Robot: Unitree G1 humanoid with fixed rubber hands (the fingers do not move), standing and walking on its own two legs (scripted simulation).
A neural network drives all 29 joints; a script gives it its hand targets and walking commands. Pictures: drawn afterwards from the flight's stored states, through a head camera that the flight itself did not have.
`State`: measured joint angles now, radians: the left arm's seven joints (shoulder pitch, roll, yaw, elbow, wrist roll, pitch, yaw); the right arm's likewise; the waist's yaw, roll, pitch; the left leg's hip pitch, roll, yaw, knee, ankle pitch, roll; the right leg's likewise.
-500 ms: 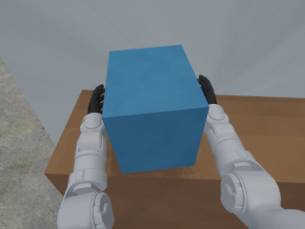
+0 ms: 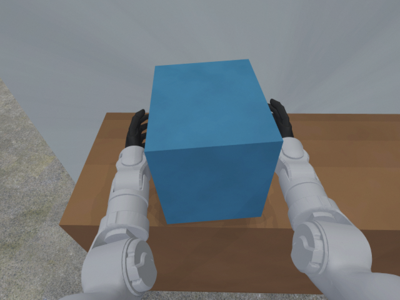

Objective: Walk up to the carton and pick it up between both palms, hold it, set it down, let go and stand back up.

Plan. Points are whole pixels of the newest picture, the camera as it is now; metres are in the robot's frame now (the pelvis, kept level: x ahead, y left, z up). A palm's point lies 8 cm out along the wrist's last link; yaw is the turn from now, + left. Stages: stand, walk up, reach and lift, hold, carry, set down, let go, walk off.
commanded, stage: set down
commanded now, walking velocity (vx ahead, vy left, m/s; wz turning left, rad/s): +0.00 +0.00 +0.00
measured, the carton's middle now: (208, 141) +0.44 +0.02 +0.08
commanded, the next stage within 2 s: none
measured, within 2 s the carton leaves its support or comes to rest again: rests again in 0.46 s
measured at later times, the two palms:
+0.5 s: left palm (133, 156) +0.39 +0.18 +0.08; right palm (271, 146) +0.42 -0.12 +0.08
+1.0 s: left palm (133, 158) +0.39 +0.18 +0.07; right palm (272, 148) +0.41 -0.12 +0.08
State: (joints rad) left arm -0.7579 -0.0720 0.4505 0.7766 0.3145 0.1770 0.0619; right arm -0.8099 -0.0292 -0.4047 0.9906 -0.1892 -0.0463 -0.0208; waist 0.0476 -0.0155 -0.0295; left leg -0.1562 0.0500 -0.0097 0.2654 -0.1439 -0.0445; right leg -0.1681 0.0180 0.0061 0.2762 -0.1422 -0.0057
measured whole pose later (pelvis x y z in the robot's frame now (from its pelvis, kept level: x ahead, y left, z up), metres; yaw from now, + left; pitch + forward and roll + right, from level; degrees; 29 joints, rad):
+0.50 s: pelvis +0.01 +0.01 +0.00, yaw +1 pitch +5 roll -1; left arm -0.66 -0.07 0.35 0.75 0.29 0.09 0.10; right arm -0.72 -0.01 -0.41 0.99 -0.22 -0.17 -0.02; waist 0.05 -0.01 -0.06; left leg -0.23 0.05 -0.03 0.31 -0.17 -0.05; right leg -0.21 0.01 -0.01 0.26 -0.14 0.00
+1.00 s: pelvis +0.01 +0.00 +0.00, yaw +1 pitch +5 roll +0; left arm -0.68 -0.09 0.47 0.80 0.35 0.00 0.04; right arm -0.71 0.05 -0.52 0.93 -0.34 -0.19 0.01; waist 0.05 -0.02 -0.03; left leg -0.21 0.04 -0.02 0.28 -0.15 -0.04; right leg -0.21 0.01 -0.01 0.28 -0.15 0.00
